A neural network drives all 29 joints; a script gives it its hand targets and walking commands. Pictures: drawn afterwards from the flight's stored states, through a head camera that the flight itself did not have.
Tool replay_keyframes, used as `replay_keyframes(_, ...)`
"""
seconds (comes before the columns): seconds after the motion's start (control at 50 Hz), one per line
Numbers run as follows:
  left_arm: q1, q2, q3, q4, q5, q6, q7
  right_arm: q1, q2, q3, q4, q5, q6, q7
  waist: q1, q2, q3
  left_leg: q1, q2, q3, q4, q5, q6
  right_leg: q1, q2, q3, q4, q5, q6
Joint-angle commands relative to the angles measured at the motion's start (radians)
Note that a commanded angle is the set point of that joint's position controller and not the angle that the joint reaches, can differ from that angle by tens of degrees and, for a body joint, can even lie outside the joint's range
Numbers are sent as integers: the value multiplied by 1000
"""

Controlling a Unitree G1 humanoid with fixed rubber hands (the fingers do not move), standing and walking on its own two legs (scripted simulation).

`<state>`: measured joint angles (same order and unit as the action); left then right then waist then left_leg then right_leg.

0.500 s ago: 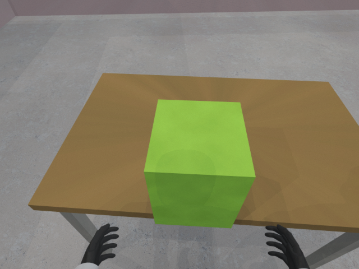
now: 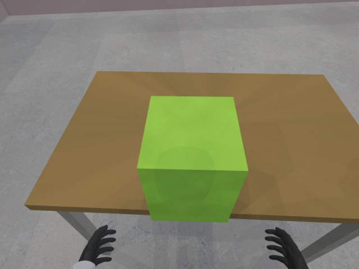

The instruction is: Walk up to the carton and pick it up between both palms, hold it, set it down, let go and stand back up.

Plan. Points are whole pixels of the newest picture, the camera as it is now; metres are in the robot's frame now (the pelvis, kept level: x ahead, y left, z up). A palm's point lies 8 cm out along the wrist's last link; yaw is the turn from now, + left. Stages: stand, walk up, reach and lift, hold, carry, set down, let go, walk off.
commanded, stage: let go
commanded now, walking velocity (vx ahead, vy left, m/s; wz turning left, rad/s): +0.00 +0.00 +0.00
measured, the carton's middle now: (190, 161) +0.37 +0.00 +0.02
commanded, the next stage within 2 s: stand in 0.06 s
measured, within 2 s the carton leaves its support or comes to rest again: neither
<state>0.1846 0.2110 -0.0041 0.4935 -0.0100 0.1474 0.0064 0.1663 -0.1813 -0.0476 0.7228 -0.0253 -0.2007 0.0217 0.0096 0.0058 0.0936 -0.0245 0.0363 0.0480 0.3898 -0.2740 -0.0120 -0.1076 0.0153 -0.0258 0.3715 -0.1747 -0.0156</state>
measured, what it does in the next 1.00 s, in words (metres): stands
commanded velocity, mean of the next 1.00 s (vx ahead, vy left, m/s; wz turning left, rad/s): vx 0.00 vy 0.00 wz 0.00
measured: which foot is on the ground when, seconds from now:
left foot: down 0.00-1.00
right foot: down 0.00-1.00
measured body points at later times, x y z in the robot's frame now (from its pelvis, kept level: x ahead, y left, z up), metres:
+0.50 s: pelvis -0.02 +0.01 -0.01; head -0.04 +0.00 +0.44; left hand +0.09 +0.27 -0.10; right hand +0.10 -0.26 -0.11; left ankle -0.03 +0.12 -0.74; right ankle +0.02 -0.11 -0.74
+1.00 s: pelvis -0.04 +0.01 -0.01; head -0.04 -0.01 +0.44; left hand +0.05 +0.25 -0.12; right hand +0.04 -0.25 -0.14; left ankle -0.03 +0.12 -0.74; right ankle +0.02 -0.11 -0.74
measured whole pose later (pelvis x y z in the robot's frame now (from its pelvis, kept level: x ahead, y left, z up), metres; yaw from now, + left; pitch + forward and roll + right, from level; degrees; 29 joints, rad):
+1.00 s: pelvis -0.04 +0.01 -0.01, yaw -2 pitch +0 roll +1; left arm 0.34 0.22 -0.01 0.71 0.03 0.00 -0.02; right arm 0.30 -0.26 -0.01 0.69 -0.03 0.05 0.01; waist 0.00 0.03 0.00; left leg -0.26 0.02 0.10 0.53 -0.28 0.02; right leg -0.37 0.00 0.03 0.52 -0.16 0.00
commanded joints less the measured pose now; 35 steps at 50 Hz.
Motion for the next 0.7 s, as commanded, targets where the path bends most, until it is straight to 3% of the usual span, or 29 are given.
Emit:
replay_keyframes(0.0, -62, 87, 33, -96, 4, -14, 8, -45, -89, -24, -94, -1, -7, 2, 5, 6, -71, -145, -22, 37, -78, 200, -12, 129, 5, 11, -41, 79, -22)
replay_keyframes(0.02, -41, 36, 0, -137, -27, -16, 11, -41, -141, -65, -150, 4, -27, 3, 57, -20, -126, -197, -41, 38, -31, 208, -33, 133, 8, 11, 1, 85, -13)
replay_keyframes(0.04, -43, 44, -1, -126, -22, -11, 11, -26, -138, -55, -140, 7, -32, 3, 32, -2, -116, -189, -38, 40, -37, 190, -33, 122, 7, 16, 1, 89, -19)
replay_keyframes(0.06, 87, 140, 71, 11, 37, -109, 20, 37, -182, -30, -77, 22, 74, -24, 44, 85, -127, -223, 37, -54, 25, 201, 16, 12, -95, 78, 40, 202, -12)
replay_keyframes(0.08, 103, 165, 79, 35, 35, -135, 16, 56, -166, -27, -98, 24, 108, -31, 12, 53, -128, -186, 52, -73, 12, 146, 27, 5, -114, 93, 31, 190, -9)
replay_keyframes(0.1, 88, 166, 80, 42, 32, -144, 12, 51, -160, -24, -112, 23, 118, -30, 6, 34, -124, -183, 57, -83, 7, 123, 33, -9, -117, 99, 30, 189, -6)
replay_keyframes(0.12, 74, 169, 79, 32, 36, -162, 12, 53, -168, -28, -122, 22, 125, -30, 4, 17, -156, -140, 68, -88, 16, 185, 40, -9, -123, 104, 40, 243, -8)
replay_keyframes(0.14, 60, 159, 75, 25, 38, -179, 10, 62, -174, -27, -123, 22, 131, -29, 1, 9, -182, -118, 73, -88, 29, 213, 41, -21, -123, 106, 44, 263, -9)
replay_keyframes(0.22, 42, 131, 66, 49, 37, -197, -3, 84, -175, -20, -110, 20, 143, -25, -12, -24, -128, -168, 69, -98, 19, 133, 37, -47, -121, 100, 32, 218, -11)
replay_keyframes(0.66, 146, 178, 47, 134, 29, -191, -7, 177, -216, 4, -107, 15, 159, -13, -1, 5, -14, -326, 56, -135, -43, -170, 44, -119, -112, 111, 24, -113, -1)
replay_keyframes(0.68, 124, 131, 32, 136, 34, -176, -17, 113, -191, -4, -106, -16, 193, -11, 8, 29, 4, -278, 44, -112, -38, -165, 45, -254, -81, 132, 15, -65, 1)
